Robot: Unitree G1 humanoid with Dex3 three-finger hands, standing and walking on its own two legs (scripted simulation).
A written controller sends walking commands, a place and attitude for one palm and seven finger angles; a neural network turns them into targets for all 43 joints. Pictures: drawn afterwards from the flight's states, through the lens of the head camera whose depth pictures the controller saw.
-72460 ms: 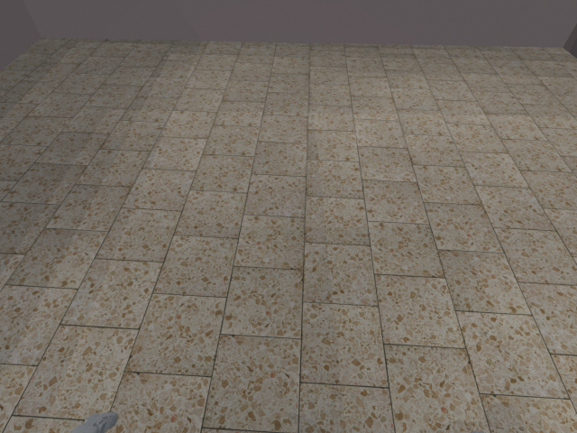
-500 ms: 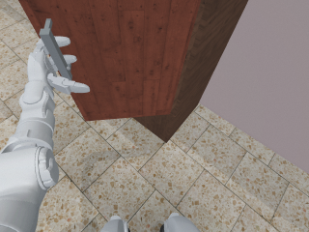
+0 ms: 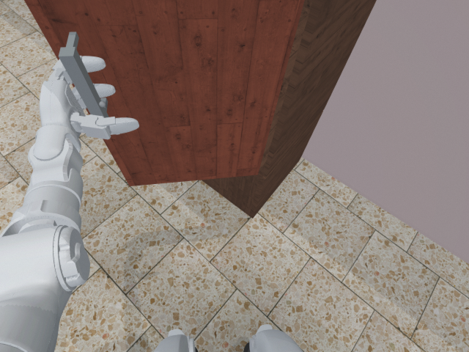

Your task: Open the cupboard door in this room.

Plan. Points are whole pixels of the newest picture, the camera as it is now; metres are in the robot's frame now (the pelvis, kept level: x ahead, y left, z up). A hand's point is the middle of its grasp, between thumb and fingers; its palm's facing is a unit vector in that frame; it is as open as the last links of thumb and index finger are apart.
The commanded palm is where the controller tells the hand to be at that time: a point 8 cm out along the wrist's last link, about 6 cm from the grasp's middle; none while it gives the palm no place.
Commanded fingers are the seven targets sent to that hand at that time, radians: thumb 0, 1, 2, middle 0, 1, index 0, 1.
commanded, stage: close the thumb around the handle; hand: left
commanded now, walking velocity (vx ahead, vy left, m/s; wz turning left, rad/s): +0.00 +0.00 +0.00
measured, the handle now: (89, 83) +0.56 +0.20 +0.10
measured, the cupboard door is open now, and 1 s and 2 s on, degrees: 46 56 87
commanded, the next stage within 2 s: pull the door open along its arc in 0.48 s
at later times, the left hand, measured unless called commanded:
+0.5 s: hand (100, 107) +0.50 +0.18 +0.10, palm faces +0.06 -1.00 +0.00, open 5.7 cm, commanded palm +0.48 +0.22 +0.10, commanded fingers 0.00 0.90 0.90 -0.40 -1.35 -0.40 -1.35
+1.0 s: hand (105, 140) +0.44 +0.16 +0.10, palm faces +0.01 -1.00 +0.00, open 5.9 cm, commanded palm +0.37 +0.22 +0.10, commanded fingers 0.00 0.90 0.90 -0.40 -1.35 -0.40 -1.35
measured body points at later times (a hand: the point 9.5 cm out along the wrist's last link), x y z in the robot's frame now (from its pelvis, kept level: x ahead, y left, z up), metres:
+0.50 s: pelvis +0.00 +0.00 +0.00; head +0.10 +0.02 +0.44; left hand +0.49 +0.23 +0.10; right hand +0.00 -0.26 -0.12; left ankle +0.00 +0.10 -0.69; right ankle -0.01 -0.11 -0.69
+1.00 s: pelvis +0.01 +0.00 +0.01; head +0.07 +0.00 +0.46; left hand +0.43 +0.22 +0.10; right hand +0.05 -0.26 -0.11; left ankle +0.00 +0.10 -0.69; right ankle -0.01 -0.11 -0.69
